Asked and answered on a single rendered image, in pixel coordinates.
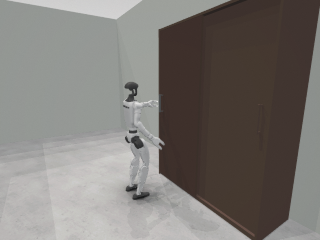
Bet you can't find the robot right forearm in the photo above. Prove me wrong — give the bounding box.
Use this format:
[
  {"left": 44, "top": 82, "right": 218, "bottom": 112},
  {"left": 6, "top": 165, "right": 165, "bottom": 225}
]
[{"left": 137, "top": 121, "right": 155, "bottom": 141}]

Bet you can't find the right robot hand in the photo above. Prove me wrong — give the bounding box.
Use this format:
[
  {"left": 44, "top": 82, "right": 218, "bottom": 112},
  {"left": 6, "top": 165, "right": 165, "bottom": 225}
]
[{"left": 152, "top": 137, "right": 165, "bottom": 150}]

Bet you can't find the right robot upper arm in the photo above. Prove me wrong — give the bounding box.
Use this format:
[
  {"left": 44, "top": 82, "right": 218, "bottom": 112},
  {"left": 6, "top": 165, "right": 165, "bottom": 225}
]
[{"left": 133, "top": 102, "right": 143, "bottom": 128}]

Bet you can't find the left robot hand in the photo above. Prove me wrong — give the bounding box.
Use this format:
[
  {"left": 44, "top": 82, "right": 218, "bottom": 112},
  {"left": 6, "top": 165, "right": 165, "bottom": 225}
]
[{"left": 148, "top": 100, "right": 158, "bottom": 107}]

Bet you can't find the wardrobe door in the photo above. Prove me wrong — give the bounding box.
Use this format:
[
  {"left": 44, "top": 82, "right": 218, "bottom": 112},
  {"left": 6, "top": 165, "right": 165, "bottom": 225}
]
[
  {"left": 196, "top": 0, "right": 281, "bottom": 234},
  {"left": 159, "top": 15, "right": 204, "bottom": 196}
]

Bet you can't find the robot left thigh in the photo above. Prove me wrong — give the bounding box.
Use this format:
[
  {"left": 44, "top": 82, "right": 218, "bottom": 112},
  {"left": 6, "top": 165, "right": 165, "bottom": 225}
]
[{"left": 125, "top": 136, "right": 140, "bottom": 166}]

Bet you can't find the humanoid robot head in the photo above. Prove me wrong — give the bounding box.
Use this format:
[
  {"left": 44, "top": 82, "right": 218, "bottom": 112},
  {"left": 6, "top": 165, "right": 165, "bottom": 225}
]
[{"left": 124, "top": 82, "right": 139, "bottom": 102}]

